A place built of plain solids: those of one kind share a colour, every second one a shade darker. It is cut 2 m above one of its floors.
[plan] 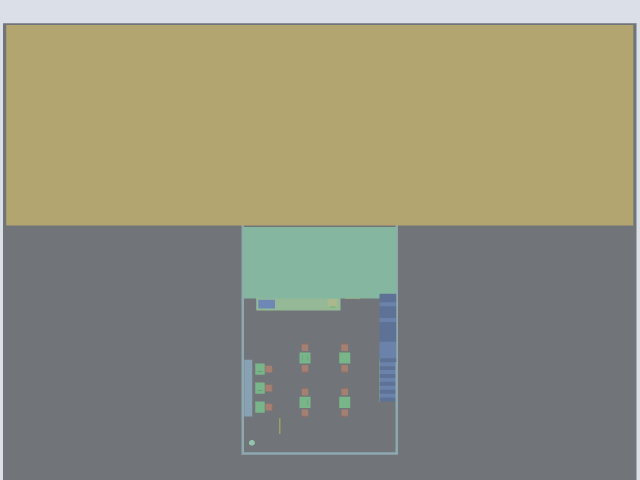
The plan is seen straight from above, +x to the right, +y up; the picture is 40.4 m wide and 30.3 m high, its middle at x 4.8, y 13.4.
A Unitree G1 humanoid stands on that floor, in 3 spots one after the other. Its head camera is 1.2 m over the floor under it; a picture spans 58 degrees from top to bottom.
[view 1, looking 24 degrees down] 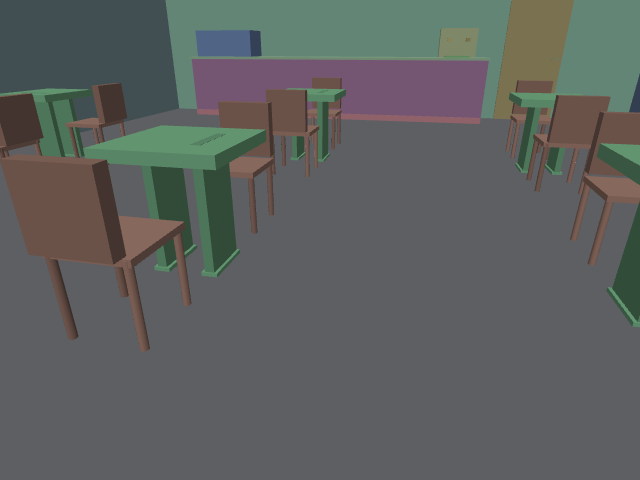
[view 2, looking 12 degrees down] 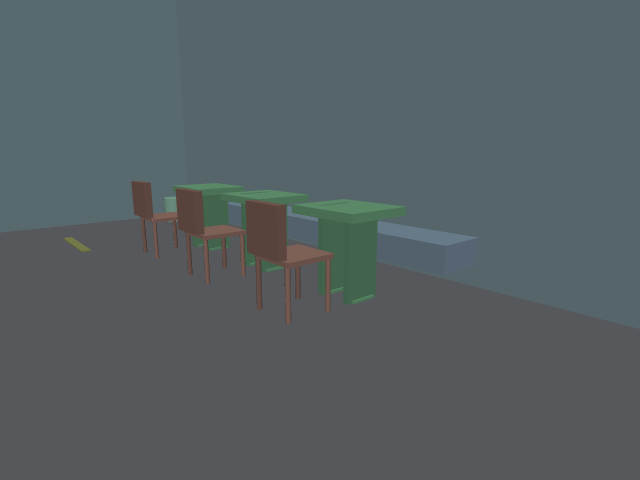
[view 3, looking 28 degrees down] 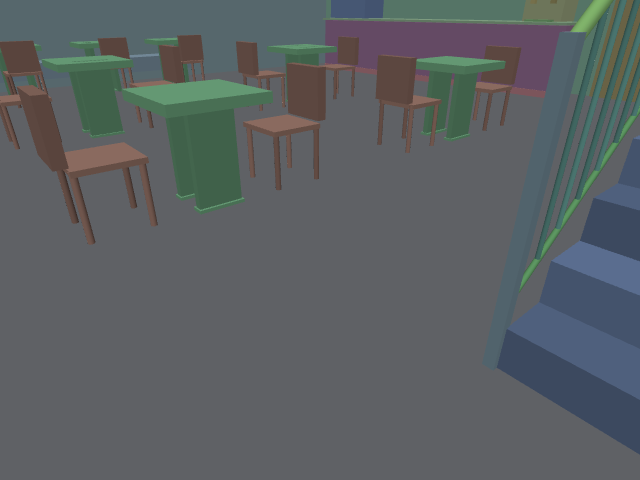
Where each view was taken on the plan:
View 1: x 5.11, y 1.00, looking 103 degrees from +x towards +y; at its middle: ground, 2.95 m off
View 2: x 3.44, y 7.70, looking -131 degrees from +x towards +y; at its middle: meeting_table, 3.53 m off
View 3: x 9.07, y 1.90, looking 140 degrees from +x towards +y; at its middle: ground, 2.56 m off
